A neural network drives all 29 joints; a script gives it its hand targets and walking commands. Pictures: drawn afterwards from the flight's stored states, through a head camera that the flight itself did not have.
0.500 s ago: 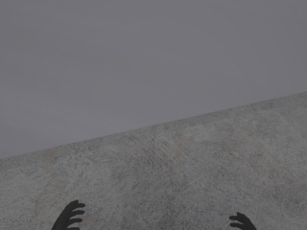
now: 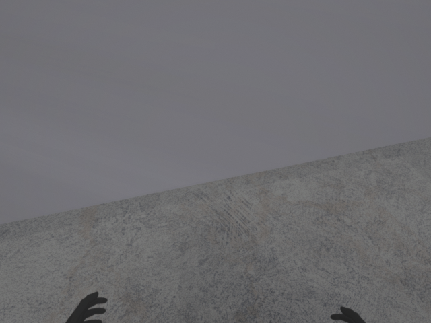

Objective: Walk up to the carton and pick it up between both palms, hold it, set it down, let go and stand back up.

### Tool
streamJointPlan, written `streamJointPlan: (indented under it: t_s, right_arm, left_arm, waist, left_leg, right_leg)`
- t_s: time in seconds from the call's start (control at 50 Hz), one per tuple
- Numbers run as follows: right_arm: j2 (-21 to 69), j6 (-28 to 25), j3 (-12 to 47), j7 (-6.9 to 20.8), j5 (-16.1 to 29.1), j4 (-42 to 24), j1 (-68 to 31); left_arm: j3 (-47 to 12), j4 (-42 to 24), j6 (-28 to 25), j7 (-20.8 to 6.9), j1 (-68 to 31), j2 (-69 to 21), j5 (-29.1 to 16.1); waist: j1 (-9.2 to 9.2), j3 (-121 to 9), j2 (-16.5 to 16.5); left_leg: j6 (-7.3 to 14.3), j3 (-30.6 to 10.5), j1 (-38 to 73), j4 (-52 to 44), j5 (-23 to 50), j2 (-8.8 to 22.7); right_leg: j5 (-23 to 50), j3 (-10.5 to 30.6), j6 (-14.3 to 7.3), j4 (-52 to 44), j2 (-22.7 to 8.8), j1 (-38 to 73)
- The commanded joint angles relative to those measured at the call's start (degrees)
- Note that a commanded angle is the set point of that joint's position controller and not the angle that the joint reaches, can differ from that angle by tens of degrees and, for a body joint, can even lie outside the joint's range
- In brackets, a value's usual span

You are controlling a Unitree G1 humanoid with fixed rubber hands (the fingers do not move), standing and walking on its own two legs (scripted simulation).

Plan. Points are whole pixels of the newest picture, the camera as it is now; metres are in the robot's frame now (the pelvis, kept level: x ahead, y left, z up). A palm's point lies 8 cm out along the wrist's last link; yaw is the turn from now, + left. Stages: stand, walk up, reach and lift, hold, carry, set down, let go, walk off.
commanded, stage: walk up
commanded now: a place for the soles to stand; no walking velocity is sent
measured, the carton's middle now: out of the picture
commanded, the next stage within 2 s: none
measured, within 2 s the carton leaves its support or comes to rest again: neither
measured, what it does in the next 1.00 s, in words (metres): steps to the left, turning left: left foot, then right foot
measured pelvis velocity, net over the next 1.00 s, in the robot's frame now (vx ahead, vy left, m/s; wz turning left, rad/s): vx -0.17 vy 0.37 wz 0.43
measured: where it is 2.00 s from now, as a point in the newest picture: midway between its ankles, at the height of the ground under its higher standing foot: outside the picture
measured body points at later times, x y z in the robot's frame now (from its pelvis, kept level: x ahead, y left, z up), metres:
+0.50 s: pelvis -0.05 +0.18 +0.01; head -0.02 +0.21 +0.45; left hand +0.03 +0.50 -0.11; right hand +0.09 -0.10 -0.09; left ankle +0.02 +0.23 -0.72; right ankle -0.01 +0.08 -0.69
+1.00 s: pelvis -0.17 +0.37 +0.01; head -0.15 +0.41 +0.45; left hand -0.18 +0.69 -0.12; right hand +0.01 +0.12 -0.09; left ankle -0.16 +0.49 -0.72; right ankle -0.06 +0.22 -0.67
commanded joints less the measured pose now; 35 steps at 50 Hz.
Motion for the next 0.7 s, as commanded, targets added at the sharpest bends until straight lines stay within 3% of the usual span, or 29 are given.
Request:
streamJointPlan:
  t_s: [0.0, 0.08, 0.12, 0.16, 0.18, 0.2, 0.22, 0.24, 0.26, 0.28, 0.3, 0.32, 0.34, 0.38, 0.4, 0.44, 0.46, 0.48, 0.5, 0.52, 0.54, 0.56, 0.58, 0.6, 0.62, 0.64, 0.66, 0.68]
  right_arm:
    - [-11.38, -0.37, -5.67, 1.04, -1.20, -9.05, -3.88]
    - [-11.76, -0.03, -5.74, 1.61, -0.93, -8.08, -5.14]
    - [-11.71, -0.35, -5.85, 1.93, -0.75, -7.75, -4.93]
    - [-12.61, -1.04, -6.36, 2.15, -0.98, -6.69, -2.78]
    - [-12.80, -1.34, -6.68, 2.20, -0.99, -5.03, 1.49]
    - [-13.65, -1.72, -7.26, 1.90, -1.36, -2.07, 7.37]
    - [-19.66, -2.02, -8.42, 1.03, -1.97, -0.81, 10.48]
    - [-22.78, -2.34, -9.39, 0.37, -1.71, -2.14, 8.54]
    - [-23.26, -2.31, -9.00, -0.08, -1.08, -2.92, 6.33]
    - [-22.08, -1.90, -8.80, -0.59, -0.89, -3.46, 4.61]
    - [-19.62, -1.70, -8.30, -1.02, -0.95, -3.76, 2.72]
    - [-17.28, -1.50, -7.81, -1.40, -0.94, -4.53, 1.11]
    - [-15.81, -1.61, -7.57, -1.62, -0.58, -5.76, 0.08]
    - [-13.35, -1.82, -7.26, -1.30, 0.00, -7.30, 0.33]
    - [-12.76, -1.63, -7.32, -1.07, 0.13, -7.86, 1.15]
    - [-12.95, -0.93, -7.42, -0.96, 0.11, -8.57, 1.14]
    - [-13.11, -0.47, -7.67, -0.89, -0.05, -9.37, -0.66]
    - [-13.16, -0.01, -7.67, -0.93, -0.10, -10.25, -2.83]
    - [-13.72, 0.61, -7.77, -0.85, -0.27, -11.93, -6.31]
    - [-13.43, 0.83, -8.06, -1.14, 0.18, -12.40, -9.33]
    - [-8.92, 0.83, -6.60, -1.14, 0.89, -10.63, -2.85]
    - [-10.26, 0.80, -6.50, -0.73, -1.92, -9.58, 1.27]
    - [-15.17, 1.04, -7.22, 0.18, -3.32, -6.96, 4.46]
    - [-18.48, 1.17, -8.16, 0.75, -2.72, -6.15, 3.64]
    - [-18.09, 1.22, -8.34, 1.29, -1.72, -5.02, 5.01]
    - [-16.81, 1.22, -8.24, 1.97, -1.28, -3.98, 7.59]
    - [-15.96, 1.06, -7.58, 2.70, -1.19, -3.95, 7.32]
    - [-14.52, 1.01, -6.91, 3.20, -0.96, -4.25, 6.26]
  left_arm:
    - [8.28, 1.39, -2.89, 1.44, 0.36, 23.61, 0.60]
    - [8.38, 2.00, -2.88, 1.20, -0.66, 26.27, 1.47]
    - [8.23, 2.03, -2.62, 1.06, -2.10, 27.88, 1.82]
    - [8.30, 1.78, -2.42, 0.80, -3.38, 28.96, 1.87]
    - [8.11, 1.94, -2.26, 0.61, -4.09, 28.61, 1.52]
    - [7.46, 1.91, -1.92, 0.54, -5.03, 25.93, 1.28]
    - [5.74, 1.29, -1.31, 0.28, -3.60, 19.98, 0.73]
    - [4.97, 0.83, -0.73, 1.16, -3.52, 18.39, -0.32]
    - [4.58, 1.24, -0.21, 1.40, -4.28, 19.75, -0.64]
    - [4.55, 1.52, -0.22, 1.34, -6.14, 20.42, -0.99]
    - [4.84, 2.26, -0.16, 1.14, -5.10, 20.71, -1.57]
    - [5.05, 3.90, 0.14, 1.02, -2.09, 20.38, -1.74]
    - [5.30, 4.86, 0.22, 0.83, 1.13, 20.74, -1.74]
    - [5.35, 5.69, -0.12, 0.71, 4.12, 20.44, -1.64]
    - [5.37, 5.80, -0.32, 0.93, 4.91, 20.42, -1.62]
    - [5.72, 6.22, -0.21, 1.40, 6.53, 20.90, -1.52]
    - [6.01, 6.87, -0.24, 1.63, 9.07, 21.11, -1.54]
    - [6.51, 7.81, -0.32, 1.75, 12.93, 21.06, -1.51]
    - [7.40, 9.41, -0.33, 2.00, 19.40, 21.10, -1.51]
    - [8.17, 11.22, -0.20, 2.39, 25.08, 21.64, -1.54]
    - [9.23, 9.22, -0.07, 2.58, 17.35, 24.85, -1.38]
    - [9.11, 4.35, 0.04, 3.50, 2.81, 26.18, -0.62]
    - [9.28, 1.03, -0.78, 4.55, -5.55, 27.00, -0.16]
    - [8.54, 0.14, -1.83, 4.38, -10.01, 26.90, 0.43]
    - [7.84, 0.70, -2.55, 4.03, -11.72, 25.18, 0.48]
    - [7.71, 1.22, -2.72, 3.56, -11.95, 24.17, 0.43]
    - [7.96, 1.51, -2.65, 3.37, -11.21, 24.43, 0.67]
    - [7.97, 1.69, -2.68, 3.26, -9.72, 24.97, 1.13]
  waist:
    - [-0.23, 1.01, -6.05]
    - [0.53, 2.66, -13.60]
    - [0.00, 2.64, -16.83]
    - [-1.37, 1.37, -18.25]
    - [-3.43, -0.86, -17.37]
    - [-6.00, -3.32, -11.77]
    - [-7.19, -3.00, 9.05]
    - [-6.16, -2.16, 14.50]
    - [-6.16, -2.42, 12.03]
    - [-6.67, 0.55, 12.03]
    - [-4.70, 2.90, 9.87]
    - [-3.24, 2.68, 9.82]
    - [-2.37, 0.64, 9.49]
    - [-2.27, -5.58, 10.16]
    - [-2.65, -7.75, 9.63]
    - [-2.21, -6.93, 10.86]
    - [-0.86, -5.88, 11.84]
    - [1.00, -6.16, 12.84]
    - [4.06, -7.64, 14.92]
    - [8.25, -9.87, 10.47]
    - [7.00, -12.01, -17.01]
    - [0.47, -7.28, -14.12]
    - [-2.41, -5.47, -8.14]
    - [-3.91, -1.61, -5.65]
    - [-5.59, 0.15, -4.47]
    - [-6.48, 0.56, -5.86]
    - [-6.13, 0.23, -7.46]
    - [-4.93, 1.13, -8.96]
  left_leg:
    - [-0.29, -5.44, -11.76, 10.42, -0.20, 0.35]
    - [-1.06, -1.67, -10.13, -1.01, -0.30, 3.24]
    - [-0.56, -0.39, -5.84, -8.16, -2.83, 4.81]
    - [0.53, 1.02, -0.82, -15.85, -4.04, 4.44]
    - [0.92, 1.76, 4.85, -22.84, 1.27, 4.03]
    - [1.04, 0.06, 13.45, -31.21, 6.41, 2.53]
    - [3.02, -17.00, 20.21, -40.82, 20.52, 10.40]
    - [4.45, -27.43, 20.73, -42.62, 22.08, 13.13]
    - [3.09, -28.82, 16.74, -45.25, 12.83, 13.01]
    - [1.87, -30.26, 13.05, -48.07, 7.35, 12.41]
    - [-0.29, -26.08, 13.32, -47.02, 9.87, 9.87]
    - [-2.12, -21.76, 14.39, -45.81, 14.58, 8.06]
    - [-2.22, -19.69, 17.63, -43.45, 22.36, 7.41]
    - [1.26, -18.73, 24.61, -40.48, 33.76, 6.57]
    - [1.51, -18.90, 26.82, -40.32, 35.80, 6.64]
    - [-2.24, -19.42, 23.88, -43.39, 31.79, 6.27]
    - [-4.76, -19.12, 20.69, -44.71, 32.41, 5.44]
    - [-8.10, -16.56, 16.05, -44.70, 37.01, 3.82]
    - [-13.50, -12.85, 10.20, -43.50, 42.07, 1.16]
    - [-17.65, -6.16, 4.77, -29.35, 39.84, -5.66]
    - [-13.12, -2.94, -6.68, -4.11, 0.30, -10.72]
    - [-8.10, -7.84, -17.48, 8.90, -5.21, -3.96]
    - [-4.58, -10.02, -14.71, 17.18, -2.50, -2.19]
    - [-2.87, -10.89, -11.89, 21.28, -1.97, 1.07]
    - [-2.26, -10.86, -9.21, 22.84, 0.03, 1.51]
    - [-2.28, -9.12, -5.39, 22.61, 1.79, -0.26]
    - [-1.69, -6.95, -2.88, 19.51, 3.73, -0.53]
    - [-1.58, -5.30, -3.46, 12.57, 3.19, -0.19]
  right_leg:
    - [24.51, 13.14, -14.99, -17.89, -17.23, 2.84]
    - [15.16, 10.08, -14.56, -18.53, -16.30, 2.15]
    - [11.36, 8.79, -14.23, -17.96, -16.61, 0.34]
    - [12.62, 6.70, -13.06, -14.46, -16.06, 0.32]
    - [13.97, 3.23, -11.56, -9.69, -14.21, -0.72]
    - [13.09, -2.88, -8.37, 1.17, -9.75, -4.62]
    - [-10.47, -8.69, -3.80, 16.63, 0.30, -18.68]
    - [-17.90, -4.44, -2.68, 20.83, 4.79, -26.33]
    - [-15.14, 1.07, -3.74, 22.84, 3.08, -24.17]
    - [-12.05, 2.79, -3.90, 23.88, 2.89, -23.60]
    - [-8.01, 3.55, -3.58, 22.65, 2.35, -23.61]
    - [-4.66, 3.36, -3.24, 21.16, 2.45, -22.38]
    - [-2.91, 2.66, -2.56, 19.41, 2.83, -20.93]
    - [-4.34, 1.66, -1.39, 15.46, 4.26, -16.91]
    - [-5.23, 1.68, -1.57, 13.07, 4.76, -15.09]
    - [-4.53, 1.04, -2.45, 7.09, 5.63, -10.53]
    - [-4.94, 0.27, -3.03, 2.02, 6.19, -5.78]
    - [-4.49, -1.49, -3.60, -5.61, 7.05, 2.01]
    - [-2.69, -3.82, -4.54, -16.27, 7.66, 13.07]
    - [6.32, -3.30, -9.03, -29.31, 4.37, 23.56]
    - [12.38, 17.85, -14.40, -28.94, -12.90, 28.64]
    - [4.20, 29.11, -18.76, -27.58, -23.84, 19.28]
    - [-2.77, 32.22, -19.79, -30.63, -26.98, 7.72]
    - [-3.23, 28.90, -19.80, -30.47, -27.84, 0.60]
    - [-1.69, 23.63, -18.15, -27.98, -23.73, -2.64]
    - [-2.27, 17.05, -15.37, -26.37, -18.31, -6.72]
    - [-3.65, 12.46, -13.18, -25.20, -14.61, -7.50]
    - [-4.62, 10.02, -12.20, -23.91, -13.24, -5.70]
